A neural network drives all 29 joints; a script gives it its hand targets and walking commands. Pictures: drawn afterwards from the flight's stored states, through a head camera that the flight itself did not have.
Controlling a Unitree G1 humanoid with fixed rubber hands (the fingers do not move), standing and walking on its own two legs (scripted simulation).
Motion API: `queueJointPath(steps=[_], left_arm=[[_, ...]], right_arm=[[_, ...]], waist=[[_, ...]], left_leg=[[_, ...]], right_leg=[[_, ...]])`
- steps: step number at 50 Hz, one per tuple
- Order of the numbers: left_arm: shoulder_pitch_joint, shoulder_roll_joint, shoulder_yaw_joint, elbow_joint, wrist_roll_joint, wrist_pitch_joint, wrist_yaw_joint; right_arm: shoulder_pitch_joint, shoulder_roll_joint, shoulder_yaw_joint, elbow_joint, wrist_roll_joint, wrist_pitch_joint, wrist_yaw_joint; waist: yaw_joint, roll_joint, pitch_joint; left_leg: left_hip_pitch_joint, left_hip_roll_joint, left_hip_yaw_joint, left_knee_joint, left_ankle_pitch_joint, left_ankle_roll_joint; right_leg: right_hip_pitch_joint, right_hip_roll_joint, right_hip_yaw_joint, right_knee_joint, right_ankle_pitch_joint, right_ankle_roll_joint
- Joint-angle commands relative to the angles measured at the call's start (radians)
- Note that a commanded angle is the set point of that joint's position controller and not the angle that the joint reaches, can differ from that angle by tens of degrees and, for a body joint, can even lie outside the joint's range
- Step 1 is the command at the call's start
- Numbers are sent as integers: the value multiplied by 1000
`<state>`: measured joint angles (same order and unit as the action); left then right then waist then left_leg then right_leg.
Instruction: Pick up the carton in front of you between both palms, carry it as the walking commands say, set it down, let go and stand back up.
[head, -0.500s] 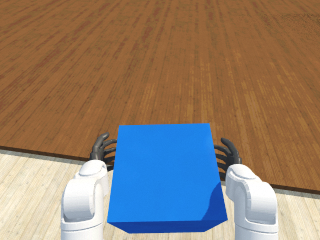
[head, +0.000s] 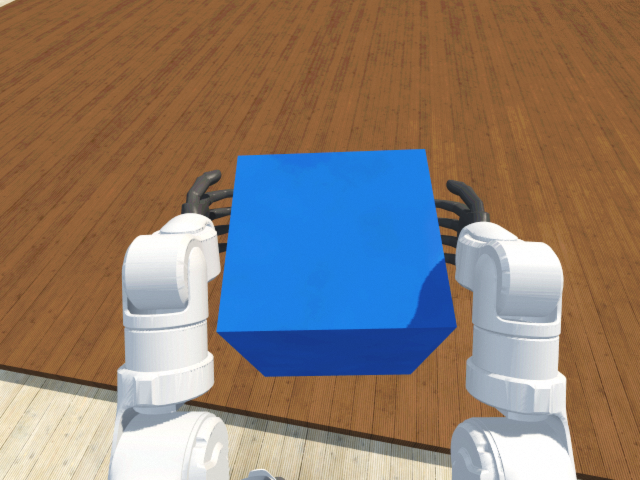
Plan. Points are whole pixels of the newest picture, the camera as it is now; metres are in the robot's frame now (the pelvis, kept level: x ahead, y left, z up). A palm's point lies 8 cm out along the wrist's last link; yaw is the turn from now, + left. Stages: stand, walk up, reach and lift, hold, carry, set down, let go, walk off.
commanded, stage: carry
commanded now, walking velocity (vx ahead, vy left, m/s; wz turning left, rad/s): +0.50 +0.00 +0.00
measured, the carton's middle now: (334, 277) +0.37 +0.00 +0.07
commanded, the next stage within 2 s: none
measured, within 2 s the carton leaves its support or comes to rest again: neither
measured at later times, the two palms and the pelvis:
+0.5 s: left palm (239, 89) +0.73 +0.17 +0.14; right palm (406, 88) +0.72 -0.12 +0.15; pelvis +0.33 +0.03 -0.01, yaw +1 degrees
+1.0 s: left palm out of the picture +1.05 +0.21 +0.24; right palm out of the picture +1.06 -0.08 +0.23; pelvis +0.67 +0.04 +0.04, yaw +1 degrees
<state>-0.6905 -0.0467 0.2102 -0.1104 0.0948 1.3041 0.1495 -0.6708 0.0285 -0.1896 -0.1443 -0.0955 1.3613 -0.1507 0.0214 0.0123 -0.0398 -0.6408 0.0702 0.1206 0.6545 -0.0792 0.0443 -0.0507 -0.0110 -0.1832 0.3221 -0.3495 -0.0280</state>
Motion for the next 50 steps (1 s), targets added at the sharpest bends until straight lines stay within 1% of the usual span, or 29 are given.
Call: queueJointPath(steps=[1, 3, 4, 5, 6, 7, 9, 11, 15, 18, 21, 24, 26, 27, 28, 29, 30, 31, 32, 33, 34, 36, 39, 41, 43, 46, 48, 49, 50], left_arm=[[-656, -908, -626, 93, -478, 25, -282], [-751, -950, -606, 134, -489, 22, -274], [-803, -950, -589, 146, -489, 19, -271], [-823, -987, -576, 168, -503, 25, -267], [-861, -989, -550, 170, -497, 26, -260], [-910, -1003, -540, 157, -498, 22, -250], [-960, -1053, -528, 119, -496, 16, -228], [-951, -1068, -505, 87, -472, 13, -207], [-877, -1047, -507, 25, -413, -2, -182], [-851, -1025, -560, -40, -394, -6, -177], [-843, -988, -604, -75, -387, -2, -182], [-812, -959, -625, -44, -389, 10, -196], [-777, -953, -626, 14, -395, 19, -209], [-782, -962, -627, 33, -404, 16, -219], [-777, -976, -616, 53, -412, 11, -232], [-795, -972, -617, 67, -416, -3, -243], [-808, -1018, -616, 86, -446, 0, -249], [-813, -1020, -617, 71, -458, -1, -257], [-864, -1077, -630, 46, -490, -3, -266], [-927, -1100, -631, 12, -515, -7, -271], [-966, -1130, -642, -9, -548, -3, -275], [-993, -1132, -643, -30, -576, -3, -278], [-990, -1112, -634, -4, -574, 7, -279], [-983, -1097, -614, 36, -570, 18, -285], [-944, -1077, -587, 104, -551, 29, -294], [-897, -1057, -538, 218, -513, 42, -304], [-883, -1051, -500, 287, -495, 50, -305], [-880, -1050, -486, 319, -485, 52, -305], [-888, -1040, -471, 346, -480, 55, -305]], right_arm=[[-765, 910, 617, 65, 467, -32, 251], [-822, 932, 575, 127, 480, -39, 254], [-849, 941, 548, 144, 483, -45, 258], [-869, 919, 514, 173, 480, -44, 257], [-888, 950, 504, 193, 490, -47, 256], [-928, 986, 491, 167, 511, -47, 259], [-1022, 1055, 488, 102, 543, -50, 266], [-1077, 1094, 493, 45, 556, -50, 262], [-1008, 1076, 496, -19, 509, -55, 249], [-932, 1042, 527, -52, 480, -54, 246], [-896, 1005, 568, -73, 470, -48, 250], [-864, 986, 594, -37, 472, -37, 262], [-849, 983, 598, 8, 474, -31, 271], [-844, 984, 595, 38, 474, -31, 276], [-869, 990, 598, 61, 472, -36, 282], [-863, 1036, 595, 65, 473, -37, 290], [-894, 1014, 594, 91, 474, -33, 292], [-897, 1056, 577, 95, 467, -44, 287], [-921, 1038, 551, 55, 447, -52, 276], [-963, 1031, 537, 28, 428, -58, 262], [-948, 1019, 517, 26, 404, -59, 247], [-903, 992, 497, 34, 361, -68, 222], [-852, 950, 484, 67, 311, -74, 201], [-855, 935, 483, 86, 296, -68, 193], [-845, 925, 488, 113, 284, -58, 189], [-878, 935, 494, 164, 314, -40, 201], [-904, 956, 490, 210, 352, -30, 218], [-911, 961, 482, 235, 371, -27, 226], [-913, 963, 468, 258, 388, -23, 235]], waist=[[15, -179, -226], [-69, -122, -341], [-114, -26, -419], [-78, 187, -493], [-106, 330, -537], [-90, 274, -522], [-91, 109, -483], [-75, 76, -517], [-93, 79, -540], [-120, 125, -536], [-131, 93, -483], [-101, 100, -379], [-30, 189, -415], [45, 181, -489], [105, 133, -565], [88, -254, -718], [100, -322, -726], [97, -252, -718], [98, -121, -664], [84, -83, -589], [65, -71, -551], [73, -46, -553], [81, -47, -511], [76, -95, -493], [66, -150, -460], [61, -173, -403], [14, -152, -421], [-30, -129, -458], [-69, -39, -500]], left_leg=[[106, -51, 61, -112, 58, 33], [433, -127, 130, -164, 13, 37], [654, -60, 41, -146, -31, 29], [838, 229, -437, -181, -64, 121], [967, 304, -701, -309, -130, 223], [957, 295, -640, -293, -108, 222], [873, 231, -466, -238, 132, 178], [856, 215, -376, -232, 210, 161], [957, 199, -291, -183, 414, 164], [1063, 193, -276, -148, 523, 182], [1082, 173, -252, -159, 561, 184], [889, 86, -122, -227, 613, 136], [743, 72, -31, -101, 1040, 94], [680, 65, 31, 96, 1023, 49], [514, 36, 14, 284, 725, 24], [168, -142, -29, 676, -81, -40], [105, -183, -161, 861, -385, -14], [-54, -166, -230, 985, -393, 0], [-120, -123, -216, 941, -382, 12], [-157, -90, -206, 856, -357, 23], [-142, -74, -198, 794, -339, 29], [-131, -67, -175, 695, -319, 30], [-143, -60, -124, 443, -392, 6], [-84, -64, -91, 288, -281, 4], [-12, -80, -48, 145, -137, 4], [122, -121, 18, -67, -12, 8], [340, -147, 66, -228, 92, 28], [513, -114, 58, -220, 102, 40], [701, 61, -162, -181, 118, 59]], right_leg=[[149, -194, 52, 46, 674, -93], [67, -139, -28, 330, 748, -46], [-81, -100, -18, 544, 525, -31], [-335, -10, 37, 800, 130, -2], [-576, 87, 138, 994, -174, 2], [-650, 26, 206, 1087, -147, -26], [-694, -20, 206, 1078, -69, -46], [-686, -37, 197, 1034, -25, -37], [-829, -45, 159, 986, 6, -22], [-990, -42, 120, 1037, -12, -33], [-1083, -41, 89, 1003, -53, -48], [-811, 5, 10, 573, 94, -43], [-441, 136, -127, 425, 167, -67], [-192, 138, -95, 267, 320, -74], [81, 51, 46, 220, 386, -94], [373, -310, 668, 195, 670, -296], [427, -294, 745, 215, 1005, -352], [458, -308, 739, 229, 775, -373], [410, -280, 687, 203, 622, -318], [350, -250, 616, 193, 578, -263], [294, -229, 571, 184, 546, -240], [283, -225, 531, 159, 506, -218], [249, -246, 470, 130, 566, -236], [206, -231, 400, 129, 661, -227], [165, -191, 308, 138, 712, -188], [117, -153, 217, 166, 769, -133], [58, -121, 141, 296, 832, -82], [-30, -103, 115, 397, 747, -52], [-206, -81, 112, 572, 427, -17]])
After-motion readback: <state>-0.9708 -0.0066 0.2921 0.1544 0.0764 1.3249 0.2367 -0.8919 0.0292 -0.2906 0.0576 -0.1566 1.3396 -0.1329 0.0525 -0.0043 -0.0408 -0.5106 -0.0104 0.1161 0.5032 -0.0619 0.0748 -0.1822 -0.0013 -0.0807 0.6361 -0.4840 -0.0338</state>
